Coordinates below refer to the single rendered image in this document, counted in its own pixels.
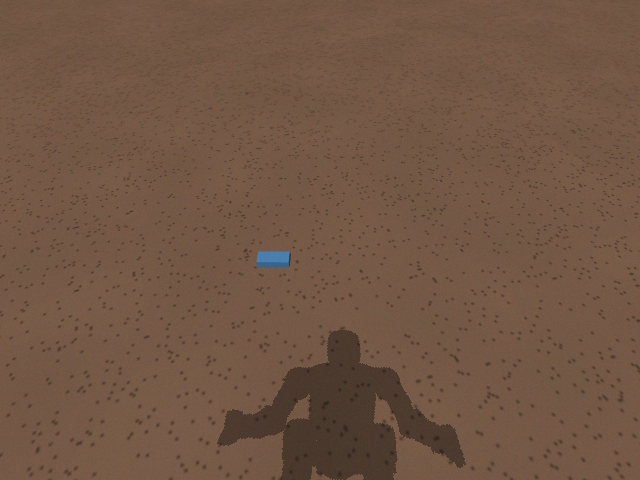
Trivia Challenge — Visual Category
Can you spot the small box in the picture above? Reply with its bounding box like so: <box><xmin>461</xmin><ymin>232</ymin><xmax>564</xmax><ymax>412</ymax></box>
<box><xmin>256</xmin><ymin>251</ymin><xmax>290</xmax><ymax>268</ymax></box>

